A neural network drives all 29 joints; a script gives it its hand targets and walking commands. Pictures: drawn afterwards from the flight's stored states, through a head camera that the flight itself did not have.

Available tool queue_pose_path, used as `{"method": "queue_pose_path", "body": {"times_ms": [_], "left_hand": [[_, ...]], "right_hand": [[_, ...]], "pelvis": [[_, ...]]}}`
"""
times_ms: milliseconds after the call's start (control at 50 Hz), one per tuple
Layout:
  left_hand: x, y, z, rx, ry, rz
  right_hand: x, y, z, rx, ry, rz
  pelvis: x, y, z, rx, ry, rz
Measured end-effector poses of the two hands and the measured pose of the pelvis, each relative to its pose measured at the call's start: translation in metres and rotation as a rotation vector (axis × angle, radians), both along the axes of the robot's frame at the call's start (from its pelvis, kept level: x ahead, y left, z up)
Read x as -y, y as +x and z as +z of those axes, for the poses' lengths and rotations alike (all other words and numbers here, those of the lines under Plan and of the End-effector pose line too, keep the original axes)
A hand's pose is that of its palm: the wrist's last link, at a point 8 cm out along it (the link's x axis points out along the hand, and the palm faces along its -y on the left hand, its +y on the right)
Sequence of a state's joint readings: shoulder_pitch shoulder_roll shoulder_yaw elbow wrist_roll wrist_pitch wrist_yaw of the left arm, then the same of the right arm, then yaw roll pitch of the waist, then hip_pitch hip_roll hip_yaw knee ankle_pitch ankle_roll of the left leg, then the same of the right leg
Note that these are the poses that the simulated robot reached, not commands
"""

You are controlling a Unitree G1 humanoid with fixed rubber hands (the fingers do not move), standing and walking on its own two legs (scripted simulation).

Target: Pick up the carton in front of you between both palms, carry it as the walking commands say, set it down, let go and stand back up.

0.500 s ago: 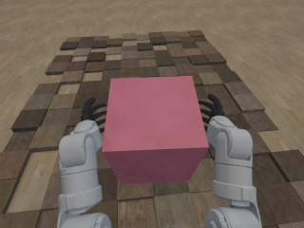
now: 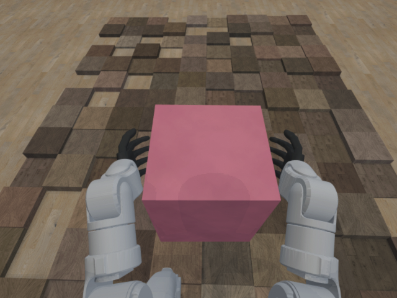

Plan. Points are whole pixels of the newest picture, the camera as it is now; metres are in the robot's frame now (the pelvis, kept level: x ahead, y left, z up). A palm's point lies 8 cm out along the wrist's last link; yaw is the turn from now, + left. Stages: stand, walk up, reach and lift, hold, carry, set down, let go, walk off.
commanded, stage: carry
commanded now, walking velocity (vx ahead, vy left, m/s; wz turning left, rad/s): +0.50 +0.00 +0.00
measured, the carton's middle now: (206, 179) +0.35 +0.02 +0.02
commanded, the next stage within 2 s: none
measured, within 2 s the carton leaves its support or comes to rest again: neither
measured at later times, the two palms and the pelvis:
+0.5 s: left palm (164, 65) +0.64 +0.14 +0.11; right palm (281, 74) +0.61 -0.16 +0.11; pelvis +0.33 +0.02 +0.02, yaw -4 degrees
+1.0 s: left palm (195, 19) +0.96 +0.08 +0.10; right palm (282, 21) +0.97 -0.23 +0.09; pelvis +0.63 -0.07 +0.01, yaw -2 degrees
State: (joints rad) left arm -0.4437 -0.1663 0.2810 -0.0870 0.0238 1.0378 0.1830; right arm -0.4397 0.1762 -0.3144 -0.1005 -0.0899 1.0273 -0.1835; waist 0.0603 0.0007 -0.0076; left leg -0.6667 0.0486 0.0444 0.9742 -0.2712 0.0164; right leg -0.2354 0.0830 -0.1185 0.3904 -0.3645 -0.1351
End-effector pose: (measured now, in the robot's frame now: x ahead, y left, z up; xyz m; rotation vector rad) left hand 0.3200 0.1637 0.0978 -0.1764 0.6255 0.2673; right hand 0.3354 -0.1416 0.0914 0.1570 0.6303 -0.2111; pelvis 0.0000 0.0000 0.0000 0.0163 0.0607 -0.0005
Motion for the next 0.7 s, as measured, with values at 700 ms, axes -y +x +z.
{"method": "queue_pose_path", "body": {"times_ms": [700], "left_hand": [[0.048,0.463,0.027,0.057,0.063,-0.100]], "right_hand": [[0.051,0.427,0.030,0.056,-0.032,-0.064]], "pelvis": [[0.025,0.465,0.010,0.008,0.015,-0.059]]}}
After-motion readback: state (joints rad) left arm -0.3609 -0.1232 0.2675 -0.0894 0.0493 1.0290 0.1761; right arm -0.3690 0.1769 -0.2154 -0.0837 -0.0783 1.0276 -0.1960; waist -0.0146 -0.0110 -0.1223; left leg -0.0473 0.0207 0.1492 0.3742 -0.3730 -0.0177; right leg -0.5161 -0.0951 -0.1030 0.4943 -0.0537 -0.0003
